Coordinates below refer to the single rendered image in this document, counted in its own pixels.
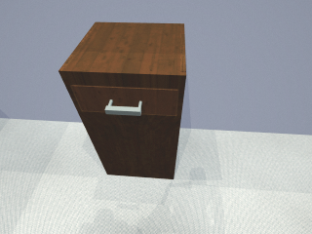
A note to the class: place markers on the drawer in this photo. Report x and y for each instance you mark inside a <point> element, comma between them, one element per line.
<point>153,100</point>

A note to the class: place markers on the cabinet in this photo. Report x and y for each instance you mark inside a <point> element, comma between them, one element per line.
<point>131,55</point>

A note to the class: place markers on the handle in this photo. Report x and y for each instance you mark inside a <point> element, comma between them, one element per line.
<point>123,110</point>

